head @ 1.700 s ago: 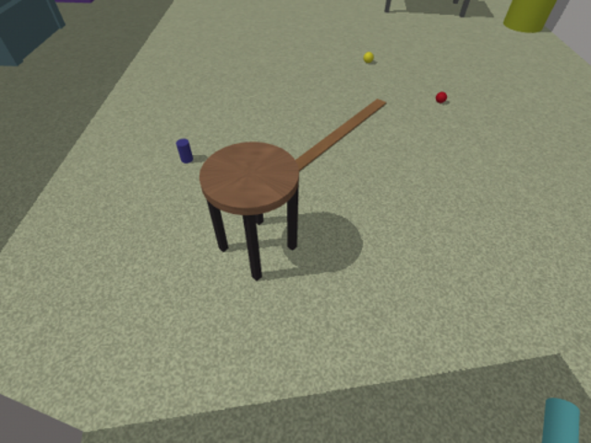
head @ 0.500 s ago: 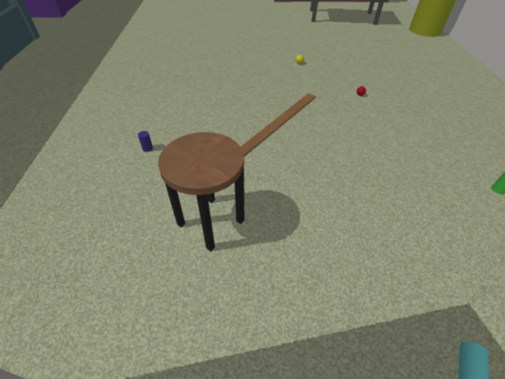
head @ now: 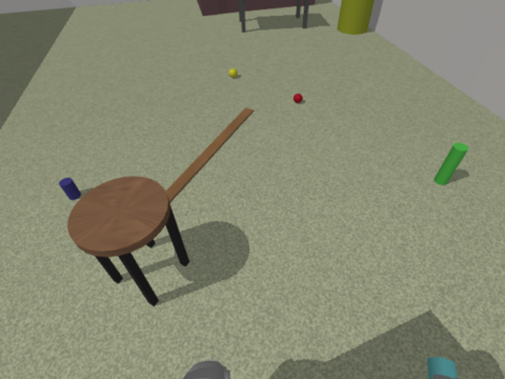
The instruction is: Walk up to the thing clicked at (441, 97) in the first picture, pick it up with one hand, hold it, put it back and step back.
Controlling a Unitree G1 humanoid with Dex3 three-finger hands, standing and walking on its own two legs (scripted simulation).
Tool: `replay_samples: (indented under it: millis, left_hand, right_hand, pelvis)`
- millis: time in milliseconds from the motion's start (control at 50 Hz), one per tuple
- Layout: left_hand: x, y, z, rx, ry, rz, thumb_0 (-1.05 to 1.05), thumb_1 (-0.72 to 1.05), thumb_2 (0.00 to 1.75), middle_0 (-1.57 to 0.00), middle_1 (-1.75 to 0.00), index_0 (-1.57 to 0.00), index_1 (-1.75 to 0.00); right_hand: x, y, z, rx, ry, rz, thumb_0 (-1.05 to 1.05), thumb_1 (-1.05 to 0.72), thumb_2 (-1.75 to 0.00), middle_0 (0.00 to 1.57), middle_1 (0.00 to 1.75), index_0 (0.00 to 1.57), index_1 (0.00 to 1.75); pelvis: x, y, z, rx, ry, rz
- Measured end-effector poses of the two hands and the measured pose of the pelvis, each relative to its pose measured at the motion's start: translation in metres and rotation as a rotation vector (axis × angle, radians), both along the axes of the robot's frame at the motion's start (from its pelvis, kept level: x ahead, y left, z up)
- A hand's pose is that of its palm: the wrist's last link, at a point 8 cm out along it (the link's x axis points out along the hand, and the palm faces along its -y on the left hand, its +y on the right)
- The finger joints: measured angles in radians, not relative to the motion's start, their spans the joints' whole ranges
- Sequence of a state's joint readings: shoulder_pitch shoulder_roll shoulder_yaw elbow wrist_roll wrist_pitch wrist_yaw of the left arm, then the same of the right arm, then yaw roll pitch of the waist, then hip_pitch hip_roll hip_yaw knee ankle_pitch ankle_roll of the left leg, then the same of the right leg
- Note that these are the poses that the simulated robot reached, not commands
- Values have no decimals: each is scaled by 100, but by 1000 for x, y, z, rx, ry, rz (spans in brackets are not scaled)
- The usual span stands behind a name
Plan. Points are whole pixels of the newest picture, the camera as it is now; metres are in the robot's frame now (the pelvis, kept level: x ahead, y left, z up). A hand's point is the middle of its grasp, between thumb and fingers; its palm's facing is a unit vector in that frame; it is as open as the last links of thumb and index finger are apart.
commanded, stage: walk up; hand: left
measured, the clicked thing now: (298, 98) +2.21 -0.13 -0.74
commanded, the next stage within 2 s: none
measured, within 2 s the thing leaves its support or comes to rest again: neither
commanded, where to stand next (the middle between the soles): +1.78 -0.30 m, yaw -12 degrees
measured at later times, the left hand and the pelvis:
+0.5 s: hand (169, 222) +0.48 +0.27 -0.12, palm faces -0.24 -0.91 -0.34, open 7.4 cm; pelvis +0.30 +0.02 +0.00, yaw -10 degrees
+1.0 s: hand (219, 167) +0.70 +0.18 -0.13, palm faces -0.20 -0.91 -0.35, open 7.4 cm; pelvis +0.60 -0.08 +0.00, yaw -13 degrees
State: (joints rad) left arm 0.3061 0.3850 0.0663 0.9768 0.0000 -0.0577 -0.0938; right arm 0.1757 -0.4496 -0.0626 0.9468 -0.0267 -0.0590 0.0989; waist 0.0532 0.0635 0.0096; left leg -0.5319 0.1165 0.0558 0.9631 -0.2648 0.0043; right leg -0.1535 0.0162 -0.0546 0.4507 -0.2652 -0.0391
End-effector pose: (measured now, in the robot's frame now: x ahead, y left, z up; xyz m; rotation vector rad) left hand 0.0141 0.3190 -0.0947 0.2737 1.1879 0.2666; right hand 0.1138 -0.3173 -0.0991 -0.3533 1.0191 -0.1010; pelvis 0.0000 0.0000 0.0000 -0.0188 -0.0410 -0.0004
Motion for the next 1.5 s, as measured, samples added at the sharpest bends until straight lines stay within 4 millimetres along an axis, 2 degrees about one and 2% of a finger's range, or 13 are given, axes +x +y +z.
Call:
replay_samples:
  millis: [80,160,260,380,540,680,740,860,1020,1160,1220,1320,1500]
  left_hand:
    - [37,-1,-11,-30,45,-26,1,90,89,-21,-30,-21,-30]
    - [96,12,-27,-40,57,-58,1,90,89,-21,-30,-21,-30]
    - [199,31,-47,-17,57,-143,1,90,89,-21,-30,-21,-30]
    - [340,21,-18,-21,-57,-285,1,91,89,-21,-30,-20,-29]
    - [509,-18,13,-16,-165,-401,1,91,89,-20,-30,-20,-29]
    - [643,-83,7,7,-249,-432,1,91,89,-20,-30,-20,-29]
    - [671,-107,7,-3,-278,-413,0,91,89,-21,-30,-20,-29]
    - [676,-118,10,-11,-166,-362,0,90,89,-21,-30,-21,-30]
    - [696,-91,-3,7,-27,-280,1,90,89,-21,-30,-21,-30]
    - [761,-61,-37,28,62,-227,1,90,89,-21,-30,-21,-30]
    - [803,-68,-37,25,77,-259,1,90,89,-21,-30,-20,-29]
    - [887,-92,-23,-6,7,-335,1,91,89,-21,-30,-20,-29]
    - [1032,-149,2,12,-97,-419,1,90,89,-21,-30,-20,-30]
  right_hand:
    - [39,5,9,-9,18,-7,1,-90,-90,20,30,20,30]
    - [86,8,12,-49,26,-34,1,-90,-90,20,30,20,30]
    - [133,11,11,-104,-44,-115,0,-90,-90,20,30,20,30]
    - [140,14,24,-91,-3,-242,0,-90,-90,20,30,20,30]
    - [157,-1,8,-57,164,-333,0,-90,-90,20,30,20,30]
    - [221,-41,-34,-29,266,-378,1,-90,-90,20,30,20,30]
    - [272,-53,-40,-8,260,-370,1,-90,-90,20,30,20,30]
    - [395,-71,-19,20,105,-298,1,-90,-90,20,30,20,30]
    - [530,-89,3,-18,45,-215,0,-90,-90,20,30,20,30]
    - [649,-90,3,-86,-15,-182,0,-90,-90,20,30,20,30]
    - [677,-85,11,-73,-61,-223,0,-90,-90,20,30,20,30]
    - [692,-85,18,-57,-30,-276,0,-90,-90,20,30,20,30]
    - [707,-123,-8,-10,112,-367,0,-90,-90,20,30,20,30]
  pelvis:
    - [46,2,1,-11,13,-25]
    - [101,12,-7,-26,23,-40]
    - [166,29,-23,18,19,-83]
    - [234,29,-3,41,9,-141]
    - [329,10,1,50,9,-172]
    - [430,-37,-26,37,18,-177]
    - [461,-54,-24,34,7,-192]
    - [521,-69,-3,27,2,-219]
    - [613,-77,-1,-6,24,-218]
    - [709,-69,-23,14,19,-211]
    - [739,-69,-18,22,12,-225]
    - [787,-78,-4,38,-2,-245]
    - [875,-118,-6,60,-8,-244]
